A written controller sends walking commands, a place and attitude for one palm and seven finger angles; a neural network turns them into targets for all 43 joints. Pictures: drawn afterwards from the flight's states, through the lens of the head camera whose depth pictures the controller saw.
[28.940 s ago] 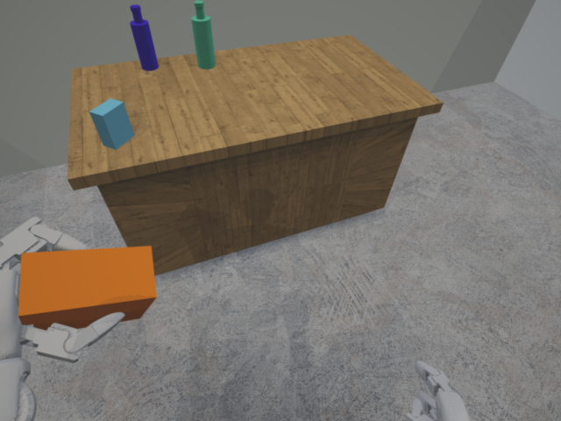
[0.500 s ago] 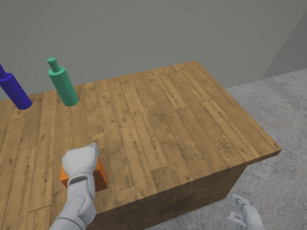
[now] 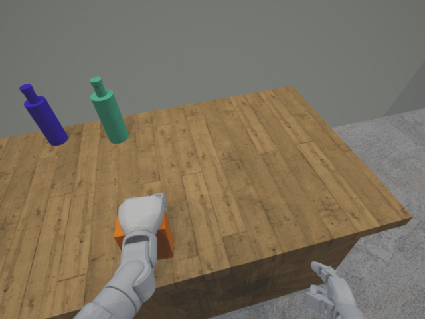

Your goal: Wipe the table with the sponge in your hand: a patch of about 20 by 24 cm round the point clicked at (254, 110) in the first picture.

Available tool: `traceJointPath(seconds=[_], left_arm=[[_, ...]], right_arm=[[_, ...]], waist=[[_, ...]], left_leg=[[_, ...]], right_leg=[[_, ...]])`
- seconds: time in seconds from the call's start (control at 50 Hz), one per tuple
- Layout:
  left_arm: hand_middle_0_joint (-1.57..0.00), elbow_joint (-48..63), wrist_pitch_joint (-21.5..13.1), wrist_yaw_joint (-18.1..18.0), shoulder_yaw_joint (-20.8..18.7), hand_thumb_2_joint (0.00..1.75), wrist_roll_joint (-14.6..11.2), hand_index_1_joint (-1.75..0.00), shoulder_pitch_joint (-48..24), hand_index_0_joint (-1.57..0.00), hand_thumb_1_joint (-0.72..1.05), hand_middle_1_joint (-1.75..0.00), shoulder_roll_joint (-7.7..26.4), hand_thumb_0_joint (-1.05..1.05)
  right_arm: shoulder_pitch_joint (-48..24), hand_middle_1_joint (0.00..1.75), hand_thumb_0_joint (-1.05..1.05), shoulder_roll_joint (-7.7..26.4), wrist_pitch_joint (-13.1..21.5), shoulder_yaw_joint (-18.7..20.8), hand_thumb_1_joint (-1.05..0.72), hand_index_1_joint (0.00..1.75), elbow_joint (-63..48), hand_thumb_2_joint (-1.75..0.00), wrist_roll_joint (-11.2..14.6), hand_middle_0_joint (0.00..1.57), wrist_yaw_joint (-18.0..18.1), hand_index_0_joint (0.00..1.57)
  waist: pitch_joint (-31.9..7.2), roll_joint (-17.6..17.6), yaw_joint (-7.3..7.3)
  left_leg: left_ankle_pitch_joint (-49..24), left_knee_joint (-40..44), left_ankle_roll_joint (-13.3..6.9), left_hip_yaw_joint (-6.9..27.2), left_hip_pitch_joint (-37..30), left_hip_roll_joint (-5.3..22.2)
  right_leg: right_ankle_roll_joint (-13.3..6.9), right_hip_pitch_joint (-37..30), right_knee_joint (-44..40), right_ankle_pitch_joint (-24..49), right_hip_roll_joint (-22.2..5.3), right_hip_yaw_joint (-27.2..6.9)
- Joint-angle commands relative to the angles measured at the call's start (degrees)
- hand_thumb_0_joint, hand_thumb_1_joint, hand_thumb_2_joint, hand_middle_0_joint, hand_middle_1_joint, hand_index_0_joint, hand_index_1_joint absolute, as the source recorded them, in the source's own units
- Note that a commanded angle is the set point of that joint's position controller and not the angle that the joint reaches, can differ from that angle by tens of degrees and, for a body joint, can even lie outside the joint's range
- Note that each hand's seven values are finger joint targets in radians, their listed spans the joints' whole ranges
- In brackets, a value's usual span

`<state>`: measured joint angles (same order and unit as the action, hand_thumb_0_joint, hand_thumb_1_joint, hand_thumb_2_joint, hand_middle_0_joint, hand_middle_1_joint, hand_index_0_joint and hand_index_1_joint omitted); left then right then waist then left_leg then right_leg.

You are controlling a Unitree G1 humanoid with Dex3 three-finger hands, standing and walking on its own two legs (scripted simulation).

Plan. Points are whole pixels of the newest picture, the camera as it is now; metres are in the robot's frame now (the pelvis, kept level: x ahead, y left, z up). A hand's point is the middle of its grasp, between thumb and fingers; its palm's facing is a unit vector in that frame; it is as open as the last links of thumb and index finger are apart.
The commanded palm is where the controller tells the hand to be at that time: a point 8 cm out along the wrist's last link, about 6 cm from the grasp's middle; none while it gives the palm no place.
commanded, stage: slide across to the third lane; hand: left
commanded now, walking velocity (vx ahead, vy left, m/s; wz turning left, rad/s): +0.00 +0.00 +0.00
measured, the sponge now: (148, 240) +0.28 +0.20 -0.06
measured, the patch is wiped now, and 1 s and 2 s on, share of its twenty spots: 0.80 0.85 0.95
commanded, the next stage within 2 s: wipe forward along the third lane in 0.56 s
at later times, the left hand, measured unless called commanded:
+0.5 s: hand (171, 225) +0.31 +0.14 -0.01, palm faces -0.08 -0.03 -1.00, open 9.7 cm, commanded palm +0.27 +0.12 +0.03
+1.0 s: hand (172, 220) +0.32 +0.15 -0.02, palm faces -0.11 -0.05 -0.99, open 9.7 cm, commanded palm +0.30 +0.14 +0.02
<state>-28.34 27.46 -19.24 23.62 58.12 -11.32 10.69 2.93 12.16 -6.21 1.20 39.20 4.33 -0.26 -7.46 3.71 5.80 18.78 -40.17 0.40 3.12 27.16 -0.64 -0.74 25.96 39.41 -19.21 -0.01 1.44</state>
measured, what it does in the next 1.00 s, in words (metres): stands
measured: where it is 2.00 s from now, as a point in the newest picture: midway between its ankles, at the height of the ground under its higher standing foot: outside the picture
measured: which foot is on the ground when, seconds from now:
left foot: down 0.00-1.00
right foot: down 0.00-1.00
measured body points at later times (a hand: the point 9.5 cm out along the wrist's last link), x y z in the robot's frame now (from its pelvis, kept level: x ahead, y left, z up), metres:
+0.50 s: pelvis -0.01 -0.02 +0.00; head -0.02 -0.04 +0.45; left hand +0.31 +0.14 +0.04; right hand +0.19 -0.25 -0.10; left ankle +0.02 +0.12 -0.72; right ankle +0.01 -0.12 -0.72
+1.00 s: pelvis -0.02 -0.02 +0.00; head -0.01 -0.04 +0.45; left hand +0.32 +0.15 +0.04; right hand +0.18 -0.25 -0.11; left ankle +0.02 +0.12 -0.72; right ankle +0.01 -0.12 -0.72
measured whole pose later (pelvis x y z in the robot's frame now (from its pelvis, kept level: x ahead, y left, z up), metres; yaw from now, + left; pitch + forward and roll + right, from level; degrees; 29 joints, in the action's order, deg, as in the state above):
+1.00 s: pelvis -0.02 -0.02 +0.00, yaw -1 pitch +7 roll +0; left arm -44.2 27.0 -21.7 18.0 58.4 -22.3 5.2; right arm 3.3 12.4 -7.6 1.0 41.8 3.3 1.9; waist -8.1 2.2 3.2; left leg 16.4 -38.1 1.7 2.4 29.2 0.9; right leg -2.2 29.5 39.2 -17.2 1.5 0.7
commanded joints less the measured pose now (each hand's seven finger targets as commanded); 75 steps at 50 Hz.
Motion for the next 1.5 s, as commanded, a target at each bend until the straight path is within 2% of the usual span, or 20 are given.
traceJointPath(seconds=[0.0, 0.12, 0.22, 0.24, 0.3, 0.34, 0.5, 0.62, 0.64, 0.7, 0.8, 0.84, 0.9, 0.94, 1.02, 1.1, 1.14, 1.22, 1.36, 1.48], left_arm=[[-1.20, 6.2, -3.8, -0.3, 6.0, 1.30, -2.6, -1.60, -13.8, -1.20, 0.10, -1.60, -10.3, 0.00], [-1.20, 2.3, -1.4, -1.6, 5.4, 1.30, -1.8, -1.60, -17.6, -1.20, 0.10, -1.60, -10.4, 0.00], [-1.20, 0.7, 0.7, -2.7, 1.5, 1.30, -2.0, -1.60, -17.3, -1.20, 0.10, -1.60, -7.0, 0.00], [-1.20, -0.2, 1.2, -3.0, -2.5, 1.30, -2.1, -1.60, -15.8, -1.20, 0.10, -1.60, -3.7, 0.00], [-1.20, -0.2, 2.1, -3.0, 1.7, 1.30, -1.1, -1.60, -17.6, -1.20, 0.10, -1.60, -7.3, 0.00], [-1.20, -1.2, 2.3, -3.2, -1.7, 1.30, -1.2, -1.60, -17.7, -1.20, 0.10, -1.60, -4.1, 0.00], [-1.20, -3.0, 1.5, -3.1, 0.5, 1.30, -2.4, -1.60, -17.6, -1.20, 0.10, -1.60, -6.7, 0.00], [-1.20, -3.7, 0.5, -3.2, -1.4, 1.30, -2.8, -1.60, -16.8, -1.20, 0.10, -1.60, -4.9, 0.00], [-1.20, -3.7, 0.5, -3.3, -4.5, 1.30, -2.6, -1.60, -16.3, -1.20, 0.10, -1.60, -2.0, 0.00], [-1.20, -4.2, 0.1, -3.4, -2.0, 1.30, -1.9, -1.60, -18.4, -1.20, 0.10, -1.60, -4.4, 0.00], [-1.20, -7.7, -0.4, -3.8, -4.0, 1.30, -0.5, -1.60, -22.2, -1.20, 0.10, -1.60, -2.4, 0.00], [-1.20, -9.6, -0.3, -4.4, -8.7, 1.30, 0.1, -1.60, -21.9, -1.20, 0.10, -1.60, 2.0, 0.00], [-1.20, -11.5, -1.0, -4.7, -6.9, 1.30, 0.5, -1.60, -25.6, -1.20, 0.10, -1.60, -0.2, 0.00], [-1.20, -13.6, -1.2, -5.1, -10.5, 1.30, 1.4, -1.60, -25.7, -1.20, 0.10, -1.60, 3.3, 0.00], [-1.20, -16.6, -1.5, -5.7, -7.7, 1.30, 2.5, -1.60, -31.0, -1.20, 0.10, -1.60, 0.7, 0.00], [-1.20, -21.7, -1.1, -6.5, -8.8, 1.30, 1.6, -1.60, -32.9, -1.20, 0.10, -1.60, 0.7, 0.00], [-1.20, -24.0, -1.0, -7.1, -12.8, 1.30, 1.0, -1.60, -34.9, -1.20, 0.10, -1.60, 5.1, 0.00], [-1.20, -26.1, -1.0, -7.6, -10.3, 1.30, 0.7, -1.60, -40.4, -1.20, 0.10, -1.60, 3.3, 0.00], [-1.20, -31.4, -1.2, -8.3, -13.9, 1.30, 0.0, -1.60, -44.9, -1.20, 0.10, -1.60, 8.6, 0.00], [-1.20, -34.1, -1.4, -8.4, -12.4, 1.30, -0.2, -1.60, -47.6, -1.20, 0.10, -1.60, 6.6, 0.00]], right_arm=[[-9.2, 0.30, 0.00, 6.1, 2.3, 2.0, -0.90, 0.30, -8.7, -0.90, 0.2, 0.20, -0.5, 0.20], [-9.6, 0.30, 0.00, 5.9, 1.1, 2.0, -0.90, 0.30, -8.1, -0.90, 0.0, 0.20, -1.2, 0.20], [-10.7, 0.30, 0.00, 6.0, 0.0, 1.8, -0.90, 0.30, -8.4, -0.90, -0.1, 0.20, -1.0, 0.20], [-10.6, 0.30, 0.00, 6.5, -0.2, 1.9, -0.90, 0.30, -8.1, -0.90, -0.3, 0.20, -0.8, 0.20], [-11.0, 0.30, 0.00, 5.9, -0.4, 1.7, -0.90, 0.30, -8.7, -0.90, -0.1, 0.20, -0.8, 0.20], [-10.8, 0.30, 0.00, 6.4, -0.5, 1.9, -0.90, 0.30, -8.2, -0.90, -0.3, 0.20, -0.6, 0.20], [-10.1, 0.30, 0.00, 6.1, 0.1, 2.0, -0.90, 0.30, -8.3, -0.90, 0.0, 0.20, 0.0, 0.20], [-9.4, 0.30, 0.00, 6.4, 0.5, 2.1, -0.90, 0.30, -7.9, -0.90, -0.1, 0.20, 0.5, 0.20], [-9.4, 0.30, 0.00, 6.9, 0.5, 2.3, -0.90, 0.30, -7.6, -0.90, -0.2, 0.20, 0.5, 0.20], [-8.8, 0.30, 0.00, 6.4, 0.6, 2.1, -0.90, 0.30, -7.3, -0.90, -0.3, 0.20, 0.6, 0.20], [-7.8, 0.30, 0.00, 6.7, 0.9, 2.0, -0.90, 0.30, -6.3, -0.90, -0.6, 0.20, 1.3, 0.20], [-7.4, 0.30, 0.00, 7.1, 0.8, 2.1, -0.90, 0.30, -5.5, -0.90, -0.9, 0.20, 1.7, 0.20], [-6.4, 0.30, 0.00, 6.6, 1.2, 1.9, -0.90, 0.30, -5.3, -0.90, -1.0, 0.20, 2.2, 0.20], [-5.8, 0.30, 0.00, 7.1, 1.2, 1.9, -0.90, 0.30, -4.8, -0.90, -1.3, 0.20, 2.6, 0.20], [-4.8, 0.30, 0.00, 6.5, 1.4, 1.7, -0.90, 0.30, -4.8, -0.90, -1.3, 0.20, 3.0, 0.20], [-3.6, 0.30, 0.00, 6.3, 1.7, 1.7, -0.90, 0.30, -4.4, -0.90, -1.3, 0.20, 3.4, 0.20], [-3.1, 0.30, 0.00, 7.0, 1.7, 1.8, -0.90, 0.30, -3.7, -0.90, -1.4, 0.20, 3.6, 0.20], [-1.9, 0.30, 0.00, 6.8, 2.0, 1.6, -0.90, 0.30, -3.8, -0.90, -1.3, 0.20, 3.9, 0.20], [1.1, 0.30, 0.00, 7.6, 3.0, 1.7, -0.90, 0.30, -2.8, -0.90, -1.3, 0.20, 4.3, 0.20], [3.5, 0.30, 0.00, 7.6, 4.0, 2.0, -0.90, 0.30, -2.3, -0.90, -1.4, 0.20, 3.7, 0.20]], waist=[[-8.5, -10.0, -4.56], [-9.2, -9.6, -3.87], [-8.9, -9.5, -2.96], [-9.4, -9.8, -1.77], [-8.1, -8.6, -2.99], [-8.4, -8.0, -2.25], [-8.3, -10.0, -3.40], [-8.7, -11.4, -3.34], [-9.0, -10.9, -2.79], [-8.5, -10.5, -3.90], [-7.5, -11.6, -4.79], [-8.1, -11.2, -3.94], [-7.8, -12.0, -5.25], [-8.9, -12.5, -4.70], [-8.4, -10.4, -6.24], [-9.2, -10.0, -6.33], [-10.1, -10.9, -6.07], [-10.3, -10.2, -7.64], [-12.2, -10.6, -8.37], [-13.7, -8.4, -9.32]], left_leg=[[-9.0, 5.4, -1.9, 0.1, -8.0, 0.0], [-8.5, 5.6, -1.7, -0.3, -7.5, -0.1], [-7.0, 6.3, -1.6, -1.7, -6.2, -0.6], [-6.4, 6.8, -1.5, -1.6, -5.4, -0.7], [-6.1, 6.8, -1.6, -2.3, -5.7, -0.9], [-5.5, 7.2, -1.5, -2.2, -5.3, -1.0], [-4.5, 7.2, -1.8, -3.0, -5.1, -1.2], [-5.0, 7.2, -2.0, -3.4, -5.0, -1.2], [-5.2, 7.4, -1.7, -3.0, -5.0, -1.3], [-5.7, 7.1, -1.8, -3.5, -4.9, -1.2], [-4.6, 6.6, -1.8, -3.5, -3.2, -1.2], [-4.3, 6.6, -1.5, -3.2, -2.3, -1.3], [-2.9, 5.9, -1.6, -3.5, -1.2, -1.1], [-2.5, 5.5, -1.5, -3.3, 0.0, -1.2], [-0.3, 4.7, -1.4, -3.4, 1.5, -0.9], [1.8, 3.9, -1.3, -3.9, 3.5, -0.9], [2.6, 3.8, -1.2, -3.6, 4.7, -0.7], [4.3, 3.2, -1.4, -4.0, 6.0, -0.7], [6.1, 2.1, -1.7, -4.0, 9.3, -0.6], [6.5, 1.6, -1.7, -4.1, 9.9, -0.3]], right_leg=[[-3.3, -0.7, -5.8, 10.7, 2.3, 1.3], [-3.6, -1.1, -5.5, 9.9, 2.4, 1.6], [-3.3, -3.4, -7.3, 9.5, 2.1, 0.2], [-3.5, -4.3, -7.8, 9.0, 2.3, -0.6], [-3.3, -3.6, -8.1, 8.4, 2.0, -0.3], [-3.5, -4.1, -8.8, 8.0, 2.2, -1.3], [-2.9, -4.3, -10.3, 7.1, 1.6, -2.1], [-2.6, -5.5, -11.0, 8.9, 1.2, -3.2], [-2.8, -5.8, -11.1, 9.4, 1.4, -3.9], [-2.6, -5.0, -10.4, 11.2, 1.2, -3.0], [-2.3, -3.2, -10.0, 10.8, 1.1, -3.3], [-2.6, -3.2, -9.9, 10.5, 1.2, -4.1], [-2.0, -1.3, -9.3, 8.6, 1.0, -3.1], [-2.2, -1.2, -9.0, 8.1, 1.1, -3.9], [-2.0, 2.6, -8.0, 4.2, 1.0, -2.7], [-1.6, 4.3, -7.9, 0.8, 1.0, -2.2], [-1.6, 4.4, -7.7, -0.5, 1.1, -2.8], [-1.1, 6.4, -7.5, -3.5, 1.0, -2.3], [-0.7, 7.2, -6.9, -6.8, 1.1, -2.6], [-0.8, 9.0, -6.0, -6.3, 1.4, -2.1]])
